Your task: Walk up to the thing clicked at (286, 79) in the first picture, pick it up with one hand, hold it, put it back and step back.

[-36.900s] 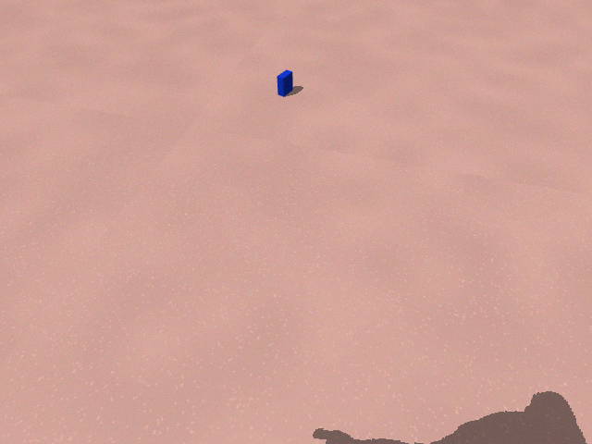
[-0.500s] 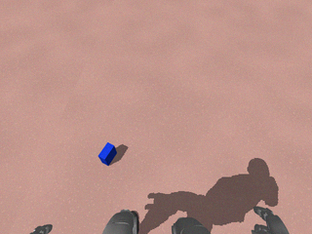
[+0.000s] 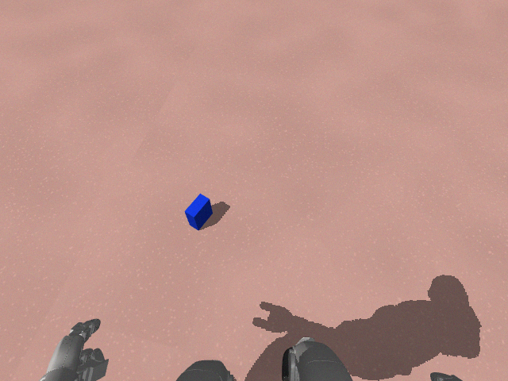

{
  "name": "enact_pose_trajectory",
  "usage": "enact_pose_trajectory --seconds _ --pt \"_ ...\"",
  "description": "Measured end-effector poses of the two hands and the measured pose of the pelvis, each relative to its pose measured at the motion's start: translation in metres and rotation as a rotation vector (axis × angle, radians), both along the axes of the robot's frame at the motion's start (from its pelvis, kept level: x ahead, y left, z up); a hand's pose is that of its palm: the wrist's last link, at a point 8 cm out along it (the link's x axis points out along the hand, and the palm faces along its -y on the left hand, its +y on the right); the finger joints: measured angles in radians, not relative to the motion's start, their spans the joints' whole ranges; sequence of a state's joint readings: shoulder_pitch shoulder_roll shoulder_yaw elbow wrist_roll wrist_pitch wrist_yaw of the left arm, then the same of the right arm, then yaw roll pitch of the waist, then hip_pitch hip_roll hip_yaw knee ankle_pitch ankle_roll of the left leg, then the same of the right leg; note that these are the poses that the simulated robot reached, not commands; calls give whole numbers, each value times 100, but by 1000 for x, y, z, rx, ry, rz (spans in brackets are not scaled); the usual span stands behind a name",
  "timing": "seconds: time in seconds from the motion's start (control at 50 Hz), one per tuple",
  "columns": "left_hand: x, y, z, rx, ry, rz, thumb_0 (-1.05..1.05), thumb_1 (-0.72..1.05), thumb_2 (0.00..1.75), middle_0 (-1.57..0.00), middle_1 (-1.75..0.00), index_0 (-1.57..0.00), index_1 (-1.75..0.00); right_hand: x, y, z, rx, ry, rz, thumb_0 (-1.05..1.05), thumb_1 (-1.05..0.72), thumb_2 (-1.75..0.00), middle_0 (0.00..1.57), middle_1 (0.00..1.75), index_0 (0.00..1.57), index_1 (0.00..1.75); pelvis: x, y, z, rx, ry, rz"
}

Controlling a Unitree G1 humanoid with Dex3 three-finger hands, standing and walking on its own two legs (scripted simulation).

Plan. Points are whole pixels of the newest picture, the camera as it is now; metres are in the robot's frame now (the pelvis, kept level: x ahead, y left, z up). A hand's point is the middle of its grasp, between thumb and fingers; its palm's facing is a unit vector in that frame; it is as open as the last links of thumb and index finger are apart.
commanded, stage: step back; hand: left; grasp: from above
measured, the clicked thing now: (199, 212) +0.72 +0.24 -0.69
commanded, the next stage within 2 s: none
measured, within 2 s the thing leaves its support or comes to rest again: neither
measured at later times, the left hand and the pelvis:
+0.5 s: hand out of the picture -0.09 +0.24 -0.13, palm faces -0.07 -0.90 -0.43, open 7.3 cm; pelvis -0.16 -0.03 +0.00, yaw -6 degrees
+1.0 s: hand out of the picture -0.21 +0.26 -0.14, palm faces +0.01 -0.93 -0.38, open 7.3 cm; pelvis -0.32 -0.01 +0.01, yaw +0 degrees
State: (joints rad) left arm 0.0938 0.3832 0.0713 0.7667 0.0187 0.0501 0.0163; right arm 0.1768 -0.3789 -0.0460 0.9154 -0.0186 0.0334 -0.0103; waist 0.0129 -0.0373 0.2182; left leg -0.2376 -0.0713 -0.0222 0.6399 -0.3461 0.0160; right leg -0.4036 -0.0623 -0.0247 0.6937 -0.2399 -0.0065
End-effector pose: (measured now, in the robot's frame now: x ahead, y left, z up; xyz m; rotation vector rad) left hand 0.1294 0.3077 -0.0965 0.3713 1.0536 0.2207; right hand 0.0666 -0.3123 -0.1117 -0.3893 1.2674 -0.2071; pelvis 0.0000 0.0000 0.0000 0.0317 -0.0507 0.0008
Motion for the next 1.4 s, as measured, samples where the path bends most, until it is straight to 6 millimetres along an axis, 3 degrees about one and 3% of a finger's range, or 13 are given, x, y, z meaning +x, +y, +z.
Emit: enact_pose_trajectory --seconds 0.08,0.18,0.32,0.42,0.52,0.66,0.8,0.9,1.0,1.1,1.2,1.28,1.4 --pt "-29 0 -6 -40 41 15 1 91 90 -20 -30 -21 -30 -16 12 16 4 -53 16 1 -91 -90 20 30 21 30 -21 6 6 -38 -5 0" --pt "-70 0 -4 -54 66 24 1 91 90 -21 -30 -21 -30 -27 12 33 -13 -108 24 1 -90 -90 21 30 21 30 -48 3 15 -51 20 -31" --pt "-138 -4 -10 -3 157 -6 1 91 90 -20 -30 -21 -30 -46 -5 29 -10 -222 19 0 -90 -90 21 30 21 30 -101 -9 6 -37 15 -92" --pt "-188 -20 -8 30 179 -16 1 91 90 -20 -30 -21 -30 -84 -27 5 20 -237 -13 0 -90 -90 20 30 21 30 -144 -22 -5 -72 -15 -96" --pt "-233 -29 15 44 181 5 1 91 90 -21 -30 -21 -30 -143 -33 3 54 -149 -57 0 -91 -90 20 30 21 30 -169 -31 8 10 1 -103" --pt "-243 -22 27 82 92 -1 1 90 90 -21 -30 -21 -30 -227 -36 -6 29 1 -46 1 -91 -90 20 30 21 30 -210 -28 10 -1 35 -34" --pt "-264 -5 2 40 -7 10 1 90 90 -21 -30 -21 -30 -276 -13 -9 7 50 7 1 -91 -90 20 30 21 30 -266 -14 -4 10 3 27" --pt "-305 -8 -3 -16 45 31 1 91 90 -21 -30 -21 -30 -298 -1 12 8 -3 22 1 -90 -90 20 30 21 30 -295 -8 7 -44 0 27" --pt "-352 -7 -2 -26 80 41 1 91 90 -21 -30 -21 -30 -299 -4 28 -7 -82 41 1 -90 -90 21 30 21 30 -323 -11 13 -48 31 -5" --pt "-403 -12 -8 5 150 7 1 91 90 -21 -30 -21 -30 -303 -16 24 9 -192 33 0 -90 -90 21 30 21 30 -350 -19 5 -24 30 -64" --pt "-449 -23 -1 9 182 20 1 91 90 -21 -30 -21 -30 -331 -20 13 39 -183 -10 0 -91 -90 20 30 21 30 -366 -23 7 -57 0 -73" --pt "-463 -20 7 12 183 39 1 90 90 -21 -30 -21 -30 -358 -16 9 66 -135 -33 0 -91 -90 20 30 21 30 -371 -19 13 -29 2 -67" --pt "-455 -2 4 2 143 41 1 90 90 -21 -30 -21 -30 -388 -1 2 60 -51 -29 1 -91 -90 20 30 21 30 -379 -5 10 -8 -1 -30"
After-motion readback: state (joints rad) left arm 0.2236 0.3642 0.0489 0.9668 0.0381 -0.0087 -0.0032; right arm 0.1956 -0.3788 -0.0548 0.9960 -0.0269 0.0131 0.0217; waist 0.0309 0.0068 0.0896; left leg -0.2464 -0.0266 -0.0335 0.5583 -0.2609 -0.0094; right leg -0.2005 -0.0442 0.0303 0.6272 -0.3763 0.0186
